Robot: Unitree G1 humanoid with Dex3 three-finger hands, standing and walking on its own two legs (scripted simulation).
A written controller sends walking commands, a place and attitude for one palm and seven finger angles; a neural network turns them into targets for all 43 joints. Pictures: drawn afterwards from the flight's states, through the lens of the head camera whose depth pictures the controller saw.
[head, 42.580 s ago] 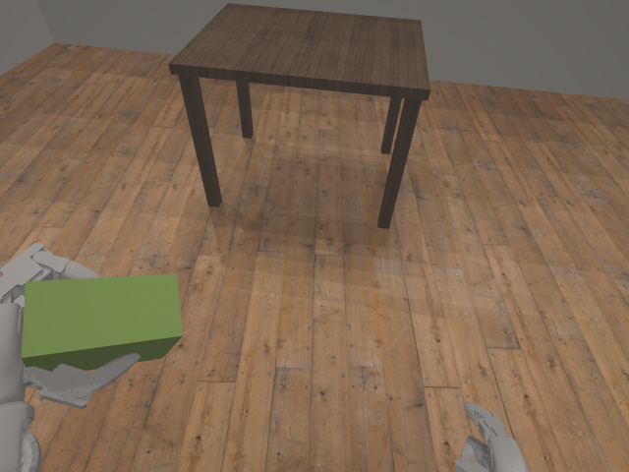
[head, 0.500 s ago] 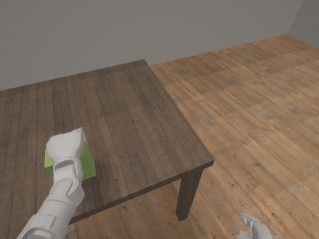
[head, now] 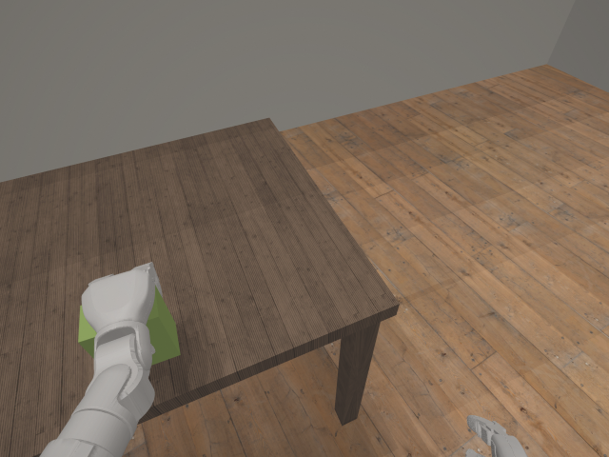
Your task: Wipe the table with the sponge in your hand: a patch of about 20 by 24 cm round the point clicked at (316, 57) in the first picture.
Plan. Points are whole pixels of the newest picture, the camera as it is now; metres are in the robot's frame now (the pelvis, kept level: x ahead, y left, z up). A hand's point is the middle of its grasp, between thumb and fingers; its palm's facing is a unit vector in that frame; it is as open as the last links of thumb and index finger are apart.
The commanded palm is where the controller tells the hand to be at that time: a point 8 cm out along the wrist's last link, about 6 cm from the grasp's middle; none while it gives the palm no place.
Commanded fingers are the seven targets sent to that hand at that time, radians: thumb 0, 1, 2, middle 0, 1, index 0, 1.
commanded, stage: slide across to the third lane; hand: left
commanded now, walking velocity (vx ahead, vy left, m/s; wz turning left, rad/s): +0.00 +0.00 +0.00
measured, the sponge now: (137, 338) +0.29 +0.29 -0.04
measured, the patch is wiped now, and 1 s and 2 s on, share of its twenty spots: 0.55 0.65 0.85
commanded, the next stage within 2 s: wipe forward along the third lane in 0.70 s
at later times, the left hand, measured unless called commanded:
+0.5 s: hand (161, 314) +0.30 +0.24 +0.01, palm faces -0.07 -0.03 -1.00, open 10.0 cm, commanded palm +0.29 +0.20 +0.06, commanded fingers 0.00 0.10 1.30 -1.20 -1.60 -1.20 -1.60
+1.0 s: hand (190, 296) +0.34 +0.21 +0.01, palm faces -0.10 -0.02 -0.99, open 10.0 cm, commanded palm +0.33 +0.20 +0.06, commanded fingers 0.00 0.10 1.30 -1.20 -1.60 -1.20 -1.60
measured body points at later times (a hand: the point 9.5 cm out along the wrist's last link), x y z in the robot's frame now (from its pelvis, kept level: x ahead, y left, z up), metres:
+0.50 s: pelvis -0.01 +0.00 +0.00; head +0.00 -0.03 +0.45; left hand +0.30 +0.24 +0.06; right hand +0.19 -0.23 -0.11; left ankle +0.00 +0.11 -0.72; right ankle -0.04 -0.11 -0.72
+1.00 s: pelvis -0.02 -0.02 +0.00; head -0.01 -0.04 +0.45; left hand +0.34 +0.21 +0.06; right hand +0.13 -0.26 -0.13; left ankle +0.00 +0.11 -0.72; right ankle -0.04 -0.11 -0.72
